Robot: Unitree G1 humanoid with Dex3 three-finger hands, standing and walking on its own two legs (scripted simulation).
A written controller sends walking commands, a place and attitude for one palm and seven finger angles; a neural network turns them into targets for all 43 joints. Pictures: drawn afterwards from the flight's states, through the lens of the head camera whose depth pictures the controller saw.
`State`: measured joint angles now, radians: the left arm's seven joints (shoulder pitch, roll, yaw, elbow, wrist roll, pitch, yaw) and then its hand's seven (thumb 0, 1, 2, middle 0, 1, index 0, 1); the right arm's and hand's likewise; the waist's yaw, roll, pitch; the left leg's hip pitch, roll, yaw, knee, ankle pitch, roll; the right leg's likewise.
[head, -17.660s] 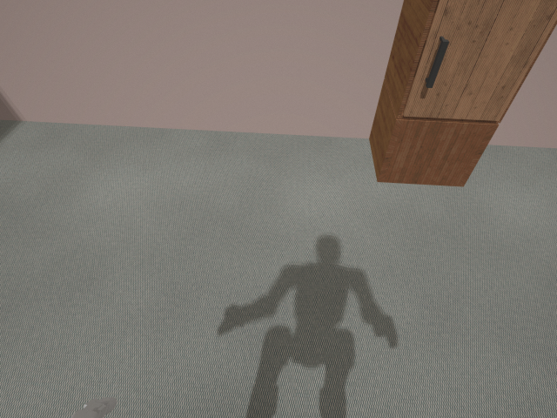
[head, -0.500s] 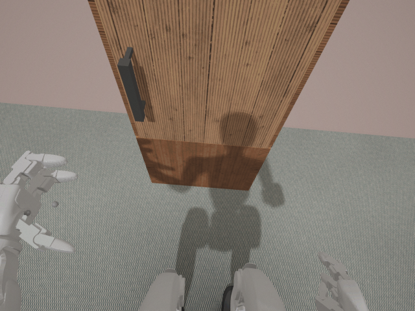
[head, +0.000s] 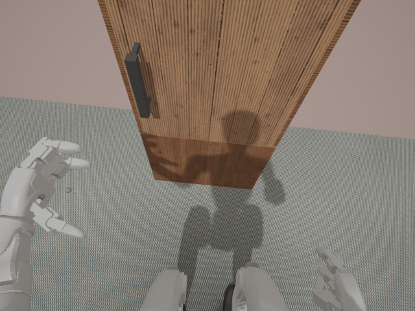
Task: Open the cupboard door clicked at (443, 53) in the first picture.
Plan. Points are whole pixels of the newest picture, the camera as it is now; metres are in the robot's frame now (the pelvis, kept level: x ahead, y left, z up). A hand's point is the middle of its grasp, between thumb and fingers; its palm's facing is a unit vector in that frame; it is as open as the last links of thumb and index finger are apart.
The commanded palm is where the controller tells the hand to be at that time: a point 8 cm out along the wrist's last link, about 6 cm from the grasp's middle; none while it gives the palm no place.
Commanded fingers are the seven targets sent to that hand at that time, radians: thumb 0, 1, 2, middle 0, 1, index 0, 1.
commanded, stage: move the hooked fingers beside the handle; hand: left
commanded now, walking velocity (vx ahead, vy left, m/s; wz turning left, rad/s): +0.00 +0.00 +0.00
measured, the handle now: (141, 83) +0.58 +0.19 +0.02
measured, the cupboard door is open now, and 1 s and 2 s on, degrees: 0 0 0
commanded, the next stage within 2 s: none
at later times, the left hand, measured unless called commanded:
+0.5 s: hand (85, 146) +0.39 +0.26 +0.03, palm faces -0.05 -1.00 -0.04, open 14.0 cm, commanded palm +0.38 +0.31 +0.03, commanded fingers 0.00 -0.50 0.30 -0.30 -1.20 -0.30 -1.20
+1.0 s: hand (99, 116) +0.47 +0.25 +0.03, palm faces -0.05 -1.00 -0.05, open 14.0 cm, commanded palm +0.46 +0.29 +0.03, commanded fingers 0.00 -0.50 0.30 -0.30 -1.20 -0.30 -1.20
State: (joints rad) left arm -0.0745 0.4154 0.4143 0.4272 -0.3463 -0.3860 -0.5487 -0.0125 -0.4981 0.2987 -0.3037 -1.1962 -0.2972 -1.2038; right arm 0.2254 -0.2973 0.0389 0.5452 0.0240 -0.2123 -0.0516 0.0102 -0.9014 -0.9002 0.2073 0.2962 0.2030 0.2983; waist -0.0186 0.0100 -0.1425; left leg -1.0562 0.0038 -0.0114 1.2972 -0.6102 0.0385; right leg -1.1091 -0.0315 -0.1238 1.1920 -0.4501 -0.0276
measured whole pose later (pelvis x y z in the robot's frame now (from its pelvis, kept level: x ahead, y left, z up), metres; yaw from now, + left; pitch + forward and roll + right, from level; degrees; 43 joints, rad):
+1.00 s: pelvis +0.00 +0.01 -0.01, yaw -2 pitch +27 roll -4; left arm -0.68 0.58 0.49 0.98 -0.18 -0.42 -0.49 -0.01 -0.50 0.30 -0.30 -1.20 -0.30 -1.20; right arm 0.30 -0.30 0.05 0.60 0.00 -0.03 -0.02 0.01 -0.90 -0.90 0.21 0.30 0.20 0.30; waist -0.13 0.02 -0.13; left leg -1.18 0.02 0.00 1.31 -0.61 0.05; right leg -1.23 -0.02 -0.11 1.19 -0.43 -0.02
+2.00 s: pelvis +0.01 +0.01 -0.01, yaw -3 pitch +30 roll -5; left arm -0.86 0.65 0.49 1.14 -0.09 -0.41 -0.40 -0.01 -0.50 0.30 -0.30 -1.20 -0.30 -1.20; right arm 0.31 -0.29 0.08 0.57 -0.02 0.07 0.00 0.00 -0.90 -0.90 0.21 0.30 0.20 0.30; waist -0.19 0.03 -0.13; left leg -1.23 0.02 -0.01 1.32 -0.61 0.05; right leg -1.27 -0.01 -0.12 1.17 -0.42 -0.01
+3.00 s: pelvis +0.01 +0.01 -0.01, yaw -3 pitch +30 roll -5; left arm -0.84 0.56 0.45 1.08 -0.11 -0.41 -0.34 -0.01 -0.50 0.30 -0.30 -1.20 -0.30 -1.20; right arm 0.33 -0.26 0.07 0.60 -0.02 0.08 0.02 0.00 -0.90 -0.90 0.21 0.30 0.20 0.30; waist -0.19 0.03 -0.14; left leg -1.22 0.02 0.00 1.31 -0.61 0.06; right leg -1.27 0.00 -0.11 1.17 -0.42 -0.01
